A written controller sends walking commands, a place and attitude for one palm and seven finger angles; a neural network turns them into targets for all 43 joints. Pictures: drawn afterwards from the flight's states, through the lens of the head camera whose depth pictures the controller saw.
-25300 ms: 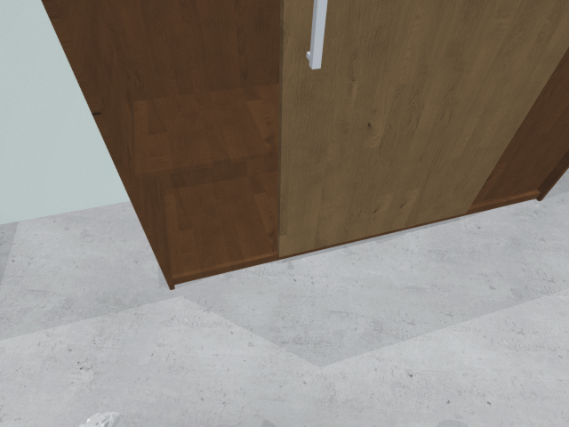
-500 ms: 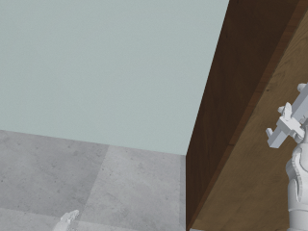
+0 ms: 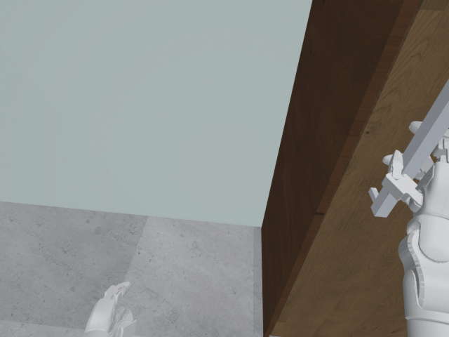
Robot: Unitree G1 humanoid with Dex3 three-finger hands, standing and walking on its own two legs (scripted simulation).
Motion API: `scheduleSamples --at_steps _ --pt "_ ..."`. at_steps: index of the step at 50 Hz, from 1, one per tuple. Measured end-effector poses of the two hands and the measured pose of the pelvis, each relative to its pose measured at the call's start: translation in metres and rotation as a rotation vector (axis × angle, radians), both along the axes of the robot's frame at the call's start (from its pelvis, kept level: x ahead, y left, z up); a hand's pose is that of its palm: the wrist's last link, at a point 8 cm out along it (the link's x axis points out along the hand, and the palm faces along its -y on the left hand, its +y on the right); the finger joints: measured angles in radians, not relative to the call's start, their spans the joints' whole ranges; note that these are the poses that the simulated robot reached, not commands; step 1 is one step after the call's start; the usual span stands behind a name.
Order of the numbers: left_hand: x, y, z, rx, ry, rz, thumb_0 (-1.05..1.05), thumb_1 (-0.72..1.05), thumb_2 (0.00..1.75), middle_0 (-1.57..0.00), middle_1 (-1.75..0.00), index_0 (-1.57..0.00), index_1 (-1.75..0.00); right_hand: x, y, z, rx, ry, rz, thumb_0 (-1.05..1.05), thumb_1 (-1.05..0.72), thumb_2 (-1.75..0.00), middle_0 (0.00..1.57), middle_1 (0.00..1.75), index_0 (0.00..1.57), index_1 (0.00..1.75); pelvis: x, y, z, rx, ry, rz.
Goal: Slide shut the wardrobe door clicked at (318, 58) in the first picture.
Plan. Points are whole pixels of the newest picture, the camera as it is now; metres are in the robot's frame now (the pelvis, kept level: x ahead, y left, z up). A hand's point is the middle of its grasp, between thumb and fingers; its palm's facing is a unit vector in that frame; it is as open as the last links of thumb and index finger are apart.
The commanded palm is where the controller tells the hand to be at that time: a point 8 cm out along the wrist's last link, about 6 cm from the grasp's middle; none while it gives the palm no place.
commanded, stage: stop walking and hold the door there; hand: right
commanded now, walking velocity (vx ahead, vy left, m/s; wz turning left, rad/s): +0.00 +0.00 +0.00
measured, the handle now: (414, 139) +0.35 -0.27 +0.25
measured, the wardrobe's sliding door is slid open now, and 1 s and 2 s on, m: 0.00 0.00 0.00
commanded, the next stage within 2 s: loosen the grip on the handle in 0.16 s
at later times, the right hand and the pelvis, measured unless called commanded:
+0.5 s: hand (402, 173) +0.31 -0.25 +0.22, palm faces +0.49 +0.87 -0.03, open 9.5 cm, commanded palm +0.27 -0.27 +0.20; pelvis -0.03 +0.03 -0.01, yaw -4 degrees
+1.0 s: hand (403, 173) +0.32 -0.25 +0.21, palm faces +0.45 +0.89 -0.09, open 14.6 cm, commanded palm +0.28 -0.29 +0.20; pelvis -0.01 +0.05 -0.01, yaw -6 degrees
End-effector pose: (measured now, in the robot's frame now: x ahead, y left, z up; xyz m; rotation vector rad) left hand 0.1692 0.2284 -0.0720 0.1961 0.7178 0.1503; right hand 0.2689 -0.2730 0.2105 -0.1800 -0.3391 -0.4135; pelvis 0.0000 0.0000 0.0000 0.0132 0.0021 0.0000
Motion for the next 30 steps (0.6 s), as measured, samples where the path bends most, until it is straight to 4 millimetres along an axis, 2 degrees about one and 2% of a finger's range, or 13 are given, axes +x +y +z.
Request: scheduleSamples --at_steps 13,15,18,22,30 --pt "-0.005 -0.002 -0.007 0.003 0.046 0.010 0.01 0.91 0.90 -0.20 -0.30 -0.20 -0.30 0.001 0.000 -0.001 -0.001 -0.015 0.006 -0.03 -0.71 -0.85 0.45 1.41 0.06 1.22 0.005 -0.005 -0.001 0.002 0.002 -0.003" --pt "-0.009 -0.002 -0.007 0.016 0.044 -0.023 0.01 0.91 0.90 -0.20 -0.30 -0.20 -0.30 0.009 -0.009 0.003 -0.096 -0.006 0.015 -0.07 -0.63 -0.83 0.46 1.42 0.07 1.24 -0.002 0.001 -0.002 -0.007 -0.004 -0.013" --pt "-0.017 -0.003 -0.004 0.004 0.028 -0.093 0.01 0.91 0.90 -0.20 -0.30 -0.20 -0.30 0.009 -0.019 0.005 0.021 -0.021 0.053 -0.07 -0.51 -0.79 0.53 1.48 0.20 1.32 -0.015 0.010 -0.001 -0.023 -0.018 -0.052" --pt "-0.023 0.002 -0.007 -0.020 -0.014 -0.137 0.01 0.91 0.90 -0.20 -0.30 -0.20 -0.30 0.002 -0.017 0.001 0.087 -0.021 -0.005 -0.04 -0.37 -0.70 0.53 1.47 0.31 1.36 -0.027 0.021 -0.004 -0.023 -0.019 -0.062" --pt "-0.038 0.033 -0.012 -0.020 -0.030 -0.128 0.01 0.90 0.90 -0.20 -0.30 -0.21 -0.30 -0.002 -0.008 -0.001 0.017 -0.030 -0.120 0.00 0.17 -0.40 0.46 1.40 0.23 1.28 -0.034 0.047 -0.009 -0.029 0.002 -0.074"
